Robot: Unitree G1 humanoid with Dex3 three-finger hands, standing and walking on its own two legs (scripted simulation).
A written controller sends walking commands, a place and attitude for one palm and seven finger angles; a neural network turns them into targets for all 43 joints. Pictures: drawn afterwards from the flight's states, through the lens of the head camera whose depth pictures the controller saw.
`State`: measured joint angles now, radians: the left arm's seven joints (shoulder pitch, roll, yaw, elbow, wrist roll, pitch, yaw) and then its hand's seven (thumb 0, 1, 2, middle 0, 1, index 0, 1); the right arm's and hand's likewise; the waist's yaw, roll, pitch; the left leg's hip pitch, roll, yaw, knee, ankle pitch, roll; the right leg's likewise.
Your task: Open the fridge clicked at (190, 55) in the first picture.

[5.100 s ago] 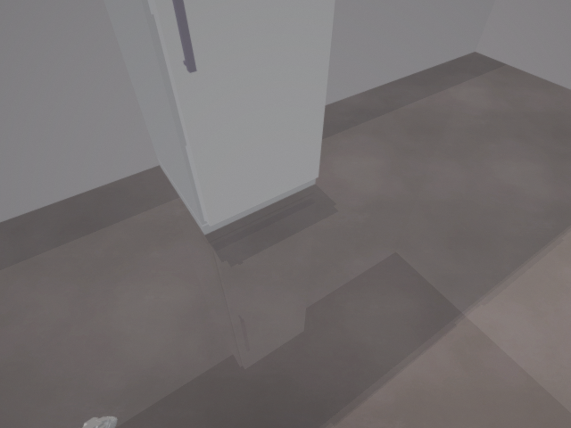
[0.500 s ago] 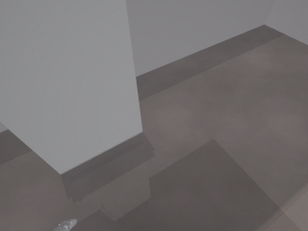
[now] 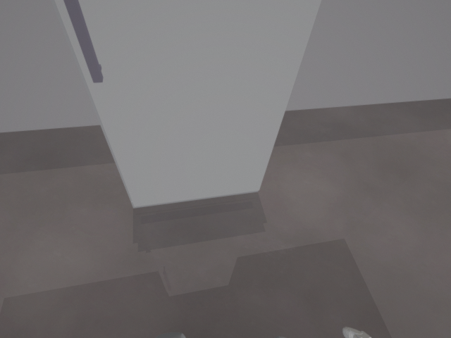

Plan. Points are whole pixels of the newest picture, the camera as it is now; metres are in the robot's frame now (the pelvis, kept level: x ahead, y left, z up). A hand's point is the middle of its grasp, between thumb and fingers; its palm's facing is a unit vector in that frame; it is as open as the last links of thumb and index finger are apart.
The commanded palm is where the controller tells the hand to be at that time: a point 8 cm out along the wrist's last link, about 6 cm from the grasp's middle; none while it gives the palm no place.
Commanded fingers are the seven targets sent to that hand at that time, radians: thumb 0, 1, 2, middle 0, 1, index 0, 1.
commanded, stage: turn to face it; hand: left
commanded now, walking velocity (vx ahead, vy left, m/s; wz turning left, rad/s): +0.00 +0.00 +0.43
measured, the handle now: out of the picture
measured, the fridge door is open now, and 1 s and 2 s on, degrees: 0 0 0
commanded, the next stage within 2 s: take the last steps up to it in 0.44 s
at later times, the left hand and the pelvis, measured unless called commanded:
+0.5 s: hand out of the picture +0.06 +0.18 -0.13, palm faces +0.18 -0.95 -0.27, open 7.4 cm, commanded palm none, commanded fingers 0.00 0.90 0.90 -0.20 -0.30 -0.20 -0.30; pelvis -0.01 -0.03 +0.01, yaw +10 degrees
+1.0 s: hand out of the picture -0.15 +0.17 -0.16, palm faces +0.39 -0.90 -0.19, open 7.4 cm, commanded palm none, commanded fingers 0.00 0.90 0.90 -0.20 -0.30 -0.20 -0.30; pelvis +0.00 +0.03 +0.01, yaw +17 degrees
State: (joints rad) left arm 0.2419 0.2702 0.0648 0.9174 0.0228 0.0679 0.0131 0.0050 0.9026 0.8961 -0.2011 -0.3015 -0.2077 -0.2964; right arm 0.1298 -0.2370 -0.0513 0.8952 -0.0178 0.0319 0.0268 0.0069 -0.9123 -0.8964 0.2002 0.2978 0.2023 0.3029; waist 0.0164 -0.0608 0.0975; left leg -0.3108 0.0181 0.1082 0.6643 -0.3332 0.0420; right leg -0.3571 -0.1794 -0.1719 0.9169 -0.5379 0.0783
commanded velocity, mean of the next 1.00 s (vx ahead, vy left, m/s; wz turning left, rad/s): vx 0.14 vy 0.03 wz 0.18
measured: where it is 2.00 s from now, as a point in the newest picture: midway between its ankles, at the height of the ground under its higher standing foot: (190, 317)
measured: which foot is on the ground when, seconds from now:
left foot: down 0.00-0.46, up 0.48-0.94, down 0.96-1.00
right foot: up 0.00-0.44, down 0.46-0.96, up 0.98-1.00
